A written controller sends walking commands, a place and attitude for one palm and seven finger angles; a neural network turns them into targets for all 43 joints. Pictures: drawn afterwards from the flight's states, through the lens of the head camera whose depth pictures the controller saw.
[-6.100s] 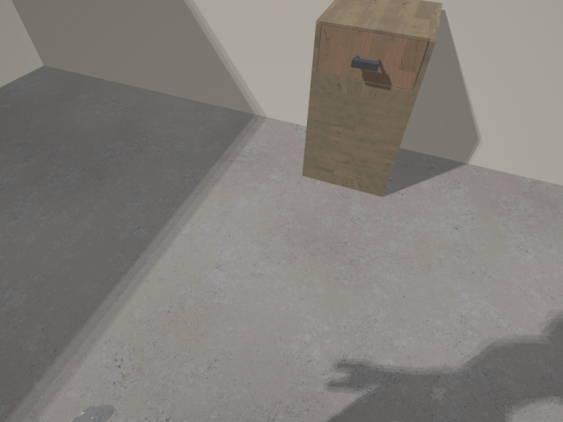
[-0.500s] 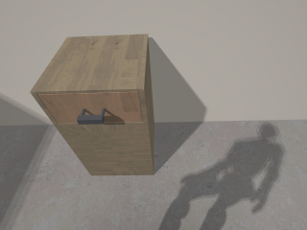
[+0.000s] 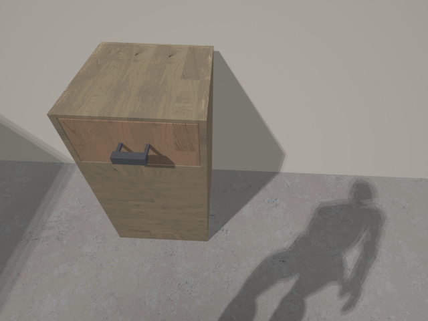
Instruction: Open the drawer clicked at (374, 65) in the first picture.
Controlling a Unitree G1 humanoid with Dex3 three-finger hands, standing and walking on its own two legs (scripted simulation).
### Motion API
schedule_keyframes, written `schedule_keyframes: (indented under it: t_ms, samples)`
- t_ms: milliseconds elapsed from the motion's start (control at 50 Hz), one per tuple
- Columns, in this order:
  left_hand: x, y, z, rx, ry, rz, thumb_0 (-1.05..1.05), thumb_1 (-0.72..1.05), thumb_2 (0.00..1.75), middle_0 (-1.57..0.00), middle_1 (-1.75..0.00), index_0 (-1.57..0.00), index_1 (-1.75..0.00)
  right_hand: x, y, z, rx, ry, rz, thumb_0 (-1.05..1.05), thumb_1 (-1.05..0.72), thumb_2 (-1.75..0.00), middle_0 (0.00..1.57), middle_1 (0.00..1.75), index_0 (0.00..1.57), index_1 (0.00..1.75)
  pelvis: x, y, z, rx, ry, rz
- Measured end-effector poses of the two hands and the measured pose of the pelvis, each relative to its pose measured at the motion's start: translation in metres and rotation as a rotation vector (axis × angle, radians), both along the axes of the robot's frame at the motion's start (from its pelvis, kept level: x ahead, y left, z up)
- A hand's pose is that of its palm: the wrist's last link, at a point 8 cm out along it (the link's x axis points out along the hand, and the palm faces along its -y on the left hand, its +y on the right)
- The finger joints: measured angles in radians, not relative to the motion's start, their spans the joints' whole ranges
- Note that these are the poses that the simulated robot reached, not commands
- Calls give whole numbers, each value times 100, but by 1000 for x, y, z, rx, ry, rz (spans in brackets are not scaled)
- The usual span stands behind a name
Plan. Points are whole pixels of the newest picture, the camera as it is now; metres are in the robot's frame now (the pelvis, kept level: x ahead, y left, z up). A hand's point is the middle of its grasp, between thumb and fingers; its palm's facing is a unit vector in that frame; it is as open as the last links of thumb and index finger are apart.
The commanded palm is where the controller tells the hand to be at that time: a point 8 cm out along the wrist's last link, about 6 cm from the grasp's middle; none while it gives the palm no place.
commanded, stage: look again from close up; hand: left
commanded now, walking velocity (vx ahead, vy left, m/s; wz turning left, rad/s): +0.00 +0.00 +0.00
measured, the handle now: (131, 152) +0.57 +0.29 -0.09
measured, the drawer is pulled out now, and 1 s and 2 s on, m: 0.00 0.00 0.00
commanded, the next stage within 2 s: raise the hand with hooked fingers in 0.54 s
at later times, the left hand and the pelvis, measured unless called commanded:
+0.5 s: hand out of the picture +0.02 +0.23 -0.18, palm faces +0.02 -0.98 -0.21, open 7.3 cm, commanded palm none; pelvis +0.01 +0.06 -0.01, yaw -1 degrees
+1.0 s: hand (107, 266) +0.22 +0.23 -0.04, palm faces -0.05 -0.34 -0.94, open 8.2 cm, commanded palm +0.16 +0.27 -0.03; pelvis +0.00 +0.04 -0.03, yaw -4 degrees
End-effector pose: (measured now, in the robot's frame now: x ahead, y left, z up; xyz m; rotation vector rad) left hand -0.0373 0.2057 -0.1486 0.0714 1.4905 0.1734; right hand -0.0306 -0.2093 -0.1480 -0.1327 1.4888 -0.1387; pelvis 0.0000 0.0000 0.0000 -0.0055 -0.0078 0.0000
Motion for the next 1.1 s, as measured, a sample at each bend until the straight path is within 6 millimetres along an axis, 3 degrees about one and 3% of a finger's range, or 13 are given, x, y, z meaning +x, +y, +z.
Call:
schedule_keyframes:
  t_ms: [140,300,420,660,680,780,860,920,960,1000,1100]
  samples:
    - [9,16,-3,12,-41,-50,1,91,90,-20,-29,-20,-30,-6,16,-6,-4,-40,-37,0,-91,-90,20,30,20,30,-2,21,-7,-28,7,-3]
    - [42,57,-1,53,-128,-76,1,92,90,-20,-29,-20,-30,-2,58,-11,48,-92,-30,0,-91,-90,20,30,20,30,4,44,-8,-4,-6,-9]
    - [54,73,2,66,-152,-80,1,92,90,-19,-29,-20,-30,3,79,-12,75,-92,-14,0,-91,-90,20,30,20,30,6,56,-7,4,-5,-14]
    - [36,69,-4,26,-68,-63,1,92,90,-19,-29,-20,-30,10,71,-7,19,-61,-8,0,-91,-90,20,30,20,30,13,66,-7,3,-4,-16]
    - [42,71,-1,44,-81,-124,2,93,90,-20,-30,-20,-30,15,68,-4,10,-89,-10,1,-91,-90,20,30,20,30,12,66,-8,2,0,-23]
    - [135,97,65,339,-514,-327,5,93,88,-20,-32,-21,-32,66,34,11,-88,-418,2,2,-93,-90,20,30,20,30,8,61,-13,45,28,-16]
    - [215,86,139,624,-848,-607,4,85,86,-21,-35,-21,-36,130,10,21,-110,-645,93,2,-92,-90,20,30,20,30,2,60,-18,29,70,-12]
    - [248,68,172,844,-1004,-797,3,79,84,-20,-39,-21,-40,176,-1,38,-107,-765,118,2,-92,-90,20,30,20,30,-2,53,-23,32,107,-40]
    - [250,53,171,904,-1029,-893,2,74,82,-20,-41,-21,-42,202,-5,51,-91,-812,128,2,-92,-90,20,30,20,30,-3,46,-25,39,126,-65]
    - [238,39,159,905,-1016,-976,1,70,80,-20,-44,-21,-45,225,-7,64,-75,-844,155,2,-92,-90,20,30,20,30,-3,39,-27,46,140,-77]
    - [181,28,121,903,-868,-1103,1,57,75,-22,-51,-23,-52,270,-3,76,-54,-848,277,1,-91,-90,20,30,20,30,-1,21,-32,52,170,-67]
